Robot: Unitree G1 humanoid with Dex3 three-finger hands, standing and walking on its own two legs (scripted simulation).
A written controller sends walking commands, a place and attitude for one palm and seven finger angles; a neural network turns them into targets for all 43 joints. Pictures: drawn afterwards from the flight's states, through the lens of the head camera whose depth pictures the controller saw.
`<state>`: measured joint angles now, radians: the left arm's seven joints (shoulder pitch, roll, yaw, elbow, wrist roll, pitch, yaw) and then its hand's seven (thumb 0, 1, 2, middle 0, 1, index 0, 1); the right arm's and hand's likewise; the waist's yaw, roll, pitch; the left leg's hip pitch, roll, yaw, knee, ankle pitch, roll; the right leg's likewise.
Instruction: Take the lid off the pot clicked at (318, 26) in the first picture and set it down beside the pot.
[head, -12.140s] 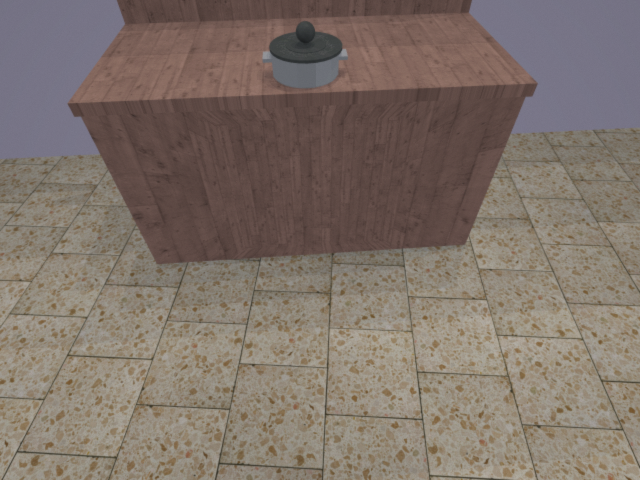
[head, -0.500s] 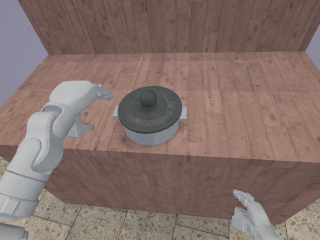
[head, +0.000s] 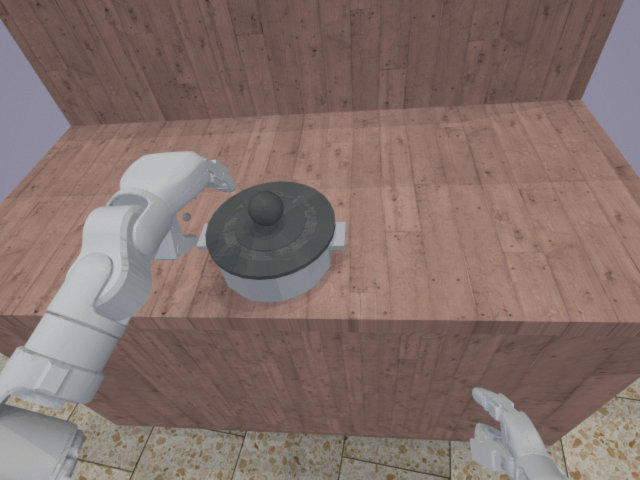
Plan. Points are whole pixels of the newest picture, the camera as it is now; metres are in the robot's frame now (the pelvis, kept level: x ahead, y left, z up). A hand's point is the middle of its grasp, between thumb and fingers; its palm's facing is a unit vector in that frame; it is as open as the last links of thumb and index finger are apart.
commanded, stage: move the open hand above the knob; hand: left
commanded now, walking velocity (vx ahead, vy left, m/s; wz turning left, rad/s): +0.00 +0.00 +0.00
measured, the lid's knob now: (265, 208) +0.47 +0.13 +0.08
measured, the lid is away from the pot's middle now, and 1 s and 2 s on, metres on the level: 0.00 0.00 0.00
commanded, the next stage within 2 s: lower the open fingers around the knob in 1.54 s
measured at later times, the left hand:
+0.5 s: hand (229, 187) +0.43 +0.15 +0.16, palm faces -0.20 -0.05 -0.98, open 10.4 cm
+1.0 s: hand (248, 174) +0.45 +0.13 +0.16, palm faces -0.19 -0.06 -0.98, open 10.4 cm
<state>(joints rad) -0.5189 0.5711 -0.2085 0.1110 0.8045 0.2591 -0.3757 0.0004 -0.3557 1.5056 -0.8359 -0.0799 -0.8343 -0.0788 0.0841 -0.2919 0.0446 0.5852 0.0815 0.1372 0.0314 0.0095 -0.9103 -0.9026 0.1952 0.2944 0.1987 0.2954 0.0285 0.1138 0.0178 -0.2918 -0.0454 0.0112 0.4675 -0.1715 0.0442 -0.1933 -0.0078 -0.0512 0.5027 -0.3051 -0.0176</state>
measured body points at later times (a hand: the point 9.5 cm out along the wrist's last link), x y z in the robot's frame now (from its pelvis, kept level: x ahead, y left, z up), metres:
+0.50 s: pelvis +0.01 +0.00 +0.00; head +0.03 -0.05 +0.45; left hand +0.43 +0.15 +0.21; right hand +0.19 -0.24 -0.12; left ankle +0.05 +0.09 -0.74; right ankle -0.02 -0.11 -0.74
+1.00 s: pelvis +0.01 +0.01 +0.00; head +0.03 -0.04 +0.45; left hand +0.45 +0.13 +0.22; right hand +0.17 -0.23 -0.12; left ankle +0.05 +0.09 -0.74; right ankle -0.02 -0.11 -0.74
